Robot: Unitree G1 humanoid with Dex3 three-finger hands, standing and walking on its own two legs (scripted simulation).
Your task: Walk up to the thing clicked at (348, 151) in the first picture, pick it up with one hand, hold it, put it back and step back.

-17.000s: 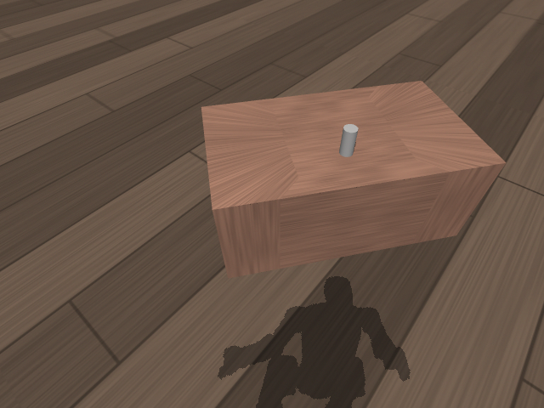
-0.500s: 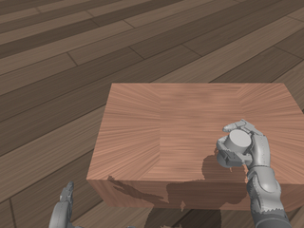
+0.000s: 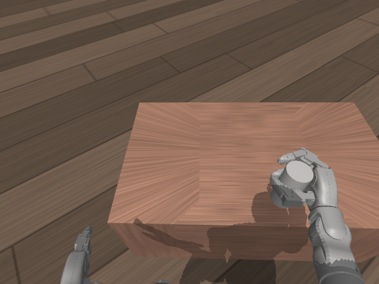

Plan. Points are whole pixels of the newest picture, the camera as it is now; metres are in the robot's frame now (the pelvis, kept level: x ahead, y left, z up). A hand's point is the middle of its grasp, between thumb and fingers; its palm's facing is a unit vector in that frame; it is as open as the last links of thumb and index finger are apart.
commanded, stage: hold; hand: right
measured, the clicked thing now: (289, 185) +0.33 -0.17 +0.03
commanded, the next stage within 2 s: crouch in 0.12 s
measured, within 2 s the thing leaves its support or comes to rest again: neither
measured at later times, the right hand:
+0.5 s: hand (283, 180) +0.35 -0.17 +0.02, palm faces +0.09 +1.00 +0.02, open 7.1 cm
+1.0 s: hand (268, 163) +0.46 -0.17 -0.07, palm faces +0.09 +1.00 +0.03, open 7.1 cm
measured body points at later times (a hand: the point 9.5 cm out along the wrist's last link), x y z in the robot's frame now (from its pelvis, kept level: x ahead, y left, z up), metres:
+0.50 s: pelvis -0.01 +0.00 -0.01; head +0.04 -0.01 +0.44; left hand +0.15 +0.27 -0.05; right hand +0.34 -0.22 +0.02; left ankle +0.05 +0.13 -0.71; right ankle -0.02 -0.12 -0.71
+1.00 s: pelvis -0.03 +0.00 -0.08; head +0.11 -0.04 +0.35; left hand +0.12 +0.26 -0.06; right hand +0.45 -0.22 -0.07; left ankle +0.05 +0.13 -0.71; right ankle -0.02 -0.12 -0.71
